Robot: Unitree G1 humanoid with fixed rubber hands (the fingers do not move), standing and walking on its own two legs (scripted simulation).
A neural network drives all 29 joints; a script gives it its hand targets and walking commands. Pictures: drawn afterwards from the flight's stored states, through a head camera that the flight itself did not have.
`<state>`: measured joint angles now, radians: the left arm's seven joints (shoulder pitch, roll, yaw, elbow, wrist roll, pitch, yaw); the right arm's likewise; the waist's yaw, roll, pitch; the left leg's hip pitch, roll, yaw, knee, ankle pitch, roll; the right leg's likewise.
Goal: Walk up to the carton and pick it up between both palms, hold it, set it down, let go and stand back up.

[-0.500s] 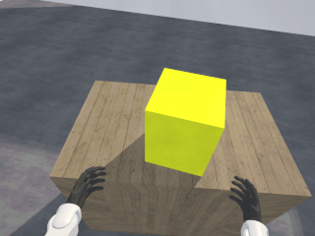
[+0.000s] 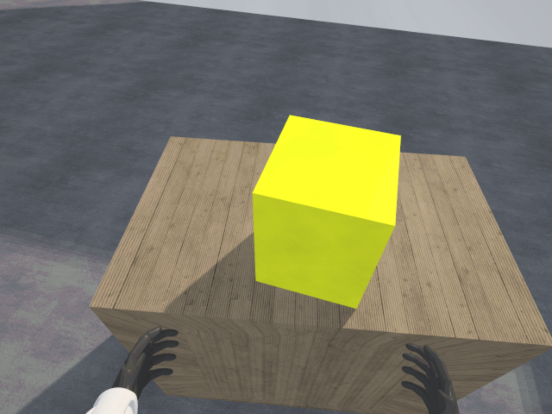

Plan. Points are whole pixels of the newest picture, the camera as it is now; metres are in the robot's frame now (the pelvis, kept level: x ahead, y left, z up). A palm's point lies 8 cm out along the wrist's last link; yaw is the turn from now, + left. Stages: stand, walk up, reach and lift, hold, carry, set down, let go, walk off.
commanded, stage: set down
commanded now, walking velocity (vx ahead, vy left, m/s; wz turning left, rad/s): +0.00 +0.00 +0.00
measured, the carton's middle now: (323, 213) +0.46 -0.05 +0.01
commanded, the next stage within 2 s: let go in 0.44 s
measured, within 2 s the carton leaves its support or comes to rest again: neither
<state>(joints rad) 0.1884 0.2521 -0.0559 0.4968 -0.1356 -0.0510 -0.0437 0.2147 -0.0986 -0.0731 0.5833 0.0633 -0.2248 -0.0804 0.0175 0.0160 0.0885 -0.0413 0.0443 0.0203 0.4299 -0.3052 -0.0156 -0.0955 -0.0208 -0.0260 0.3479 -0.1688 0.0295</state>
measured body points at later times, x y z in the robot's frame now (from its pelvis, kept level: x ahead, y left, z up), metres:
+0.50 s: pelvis +0.00 -0.01 +0.00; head +0.01 +0.00 +0.45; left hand +0.17 +0.22 -0.09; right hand +0.16 -0.23 -0.09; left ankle -0.04 +0.12 -0.74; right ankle +0.02 -0.14 -0.74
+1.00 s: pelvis -0.01 -0.01 +0.00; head +0.00 +0.00 +0.45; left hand +0.16 +0.21 -0.09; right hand +0.16 -0.25 -0.09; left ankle -0.04 +0.12 -0.74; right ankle +0.02 -0.15 -0.74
